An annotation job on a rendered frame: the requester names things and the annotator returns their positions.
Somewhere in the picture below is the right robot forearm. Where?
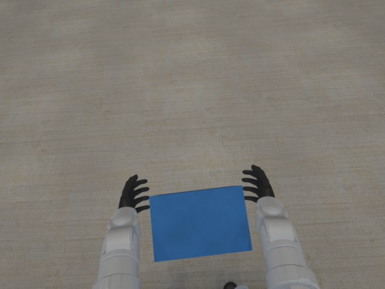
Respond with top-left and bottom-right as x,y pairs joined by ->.
255,196 -> 320,289

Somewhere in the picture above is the left robot forearm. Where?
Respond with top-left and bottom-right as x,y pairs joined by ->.
92,207 -> 141,289

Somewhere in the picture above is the robot left hand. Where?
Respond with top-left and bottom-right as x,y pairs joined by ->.
119,175 -> 150,213

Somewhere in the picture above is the carton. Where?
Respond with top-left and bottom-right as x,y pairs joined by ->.
149,185 -> 252,262

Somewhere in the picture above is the robot right hand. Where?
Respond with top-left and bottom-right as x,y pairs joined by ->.
242,165 -> 275,203

